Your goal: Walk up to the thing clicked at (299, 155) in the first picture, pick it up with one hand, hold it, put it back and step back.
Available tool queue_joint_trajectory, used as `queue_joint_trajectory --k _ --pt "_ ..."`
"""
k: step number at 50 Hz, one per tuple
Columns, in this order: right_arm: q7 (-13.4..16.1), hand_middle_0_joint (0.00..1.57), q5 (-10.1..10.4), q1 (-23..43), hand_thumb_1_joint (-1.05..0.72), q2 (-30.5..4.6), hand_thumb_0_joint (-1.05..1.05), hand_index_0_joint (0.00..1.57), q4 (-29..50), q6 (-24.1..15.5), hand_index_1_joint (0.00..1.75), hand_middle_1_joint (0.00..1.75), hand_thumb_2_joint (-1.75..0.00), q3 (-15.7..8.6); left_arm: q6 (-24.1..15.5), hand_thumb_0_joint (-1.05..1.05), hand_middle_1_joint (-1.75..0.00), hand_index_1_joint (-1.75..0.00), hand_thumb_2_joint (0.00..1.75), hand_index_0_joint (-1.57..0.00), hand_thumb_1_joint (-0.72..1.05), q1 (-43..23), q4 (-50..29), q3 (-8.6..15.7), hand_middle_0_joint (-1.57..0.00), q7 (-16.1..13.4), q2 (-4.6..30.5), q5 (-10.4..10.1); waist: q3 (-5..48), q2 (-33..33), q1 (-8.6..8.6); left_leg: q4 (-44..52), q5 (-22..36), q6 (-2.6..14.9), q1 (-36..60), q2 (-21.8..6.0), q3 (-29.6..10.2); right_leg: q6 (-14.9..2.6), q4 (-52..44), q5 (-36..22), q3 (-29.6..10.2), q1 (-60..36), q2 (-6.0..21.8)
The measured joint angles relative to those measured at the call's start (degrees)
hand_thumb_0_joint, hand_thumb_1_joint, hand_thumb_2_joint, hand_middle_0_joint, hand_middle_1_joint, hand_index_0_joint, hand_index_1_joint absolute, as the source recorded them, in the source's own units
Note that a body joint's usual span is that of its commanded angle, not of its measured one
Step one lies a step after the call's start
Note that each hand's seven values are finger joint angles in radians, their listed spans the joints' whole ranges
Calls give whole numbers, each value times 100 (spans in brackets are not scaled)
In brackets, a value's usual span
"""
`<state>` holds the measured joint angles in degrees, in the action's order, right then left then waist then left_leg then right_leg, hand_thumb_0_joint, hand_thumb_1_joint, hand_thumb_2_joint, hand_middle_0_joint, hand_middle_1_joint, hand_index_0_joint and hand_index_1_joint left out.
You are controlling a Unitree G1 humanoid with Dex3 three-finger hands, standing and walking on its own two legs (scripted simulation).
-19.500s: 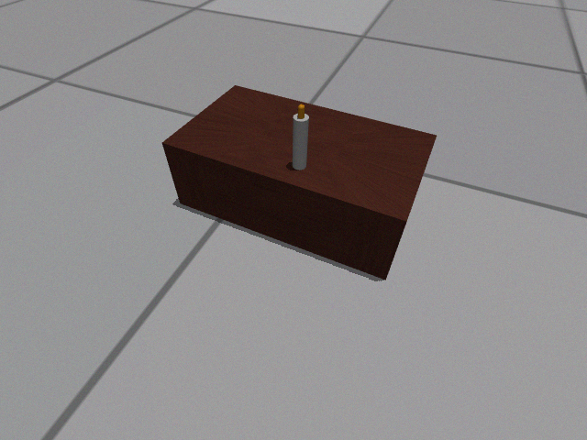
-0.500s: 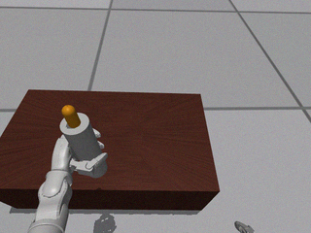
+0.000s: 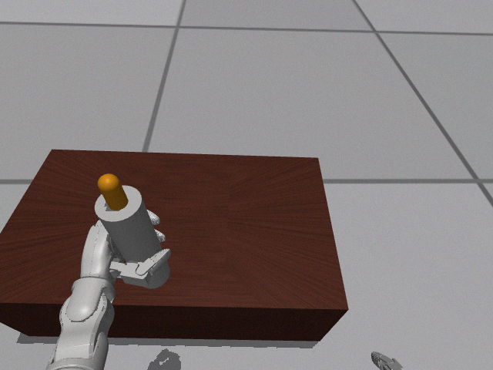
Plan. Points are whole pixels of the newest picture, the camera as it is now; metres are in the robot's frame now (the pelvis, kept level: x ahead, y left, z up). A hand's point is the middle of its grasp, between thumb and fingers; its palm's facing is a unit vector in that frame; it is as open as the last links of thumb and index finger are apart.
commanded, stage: hold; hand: left
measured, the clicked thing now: (135, 236) +0.32 +0.17 +0.07
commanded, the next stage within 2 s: crouch in 1.98 s
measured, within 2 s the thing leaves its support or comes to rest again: neither
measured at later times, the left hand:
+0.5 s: hand (140, 248) +0.32 +0.17 +0.04, palm faces -0.01 -1.00 -0.02, open 8.2 cm
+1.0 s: hand (140, 252) +0.31 +0.17 +0.05, palm faces +0.01 -1.00 -0.01, open 8.2 cm
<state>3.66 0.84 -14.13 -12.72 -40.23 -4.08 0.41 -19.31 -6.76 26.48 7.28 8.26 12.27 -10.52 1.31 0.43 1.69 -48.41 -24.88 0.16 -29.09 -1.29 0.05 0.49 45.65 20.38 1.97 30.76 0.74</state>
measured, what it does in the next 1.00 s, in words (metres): stands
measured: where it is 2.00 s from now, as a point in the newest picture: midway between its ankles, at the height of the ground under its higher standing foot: outside the picture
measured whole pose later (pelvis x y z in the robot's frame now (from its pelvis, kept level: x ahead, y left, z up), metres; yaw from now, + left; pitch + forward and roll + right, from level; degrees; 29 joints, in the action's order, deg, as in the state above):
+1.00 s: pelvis -0.01 +0.00 +0.00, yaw +0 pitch +4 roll -1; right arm 2.5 1.0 -13.9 -12.3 -40.2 -5.8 0.9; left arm -19.8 -6.5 26.4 7.3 8.4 12.2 -10.5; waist 0.7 0.2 1.6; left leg -46.8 -23.3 0.2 -27.5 -1.0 0.0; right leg 0.5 44.2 19.0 2.0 29.1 1.0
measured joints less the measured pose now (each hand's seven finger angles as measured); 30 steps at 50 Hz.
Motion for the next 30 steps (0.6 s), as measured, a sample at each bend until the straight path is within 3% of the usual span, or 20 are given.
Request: queue_joint_trajectory --k 22,30 --pt "-62 20 8 -18 -89 34 1 20 -61 -114 30 30 -90 24 48 0 -117 -119 111 -81 -19 91 -113 -107 -76 45 43 9 -15 -1 -17 113 49 32 140 37 4 37 -142 -59 -5 -161 32" --pt "-85 20 20 -33 -89 36 1 20 -79 -107 30 30 -90 27 22 0 -118 -119 111 -81 -19 -20 9 -18 -75 14 40 -29 -38 7 -11 147 87 39 169 45 13 40 -169 -94 -15 -186 38"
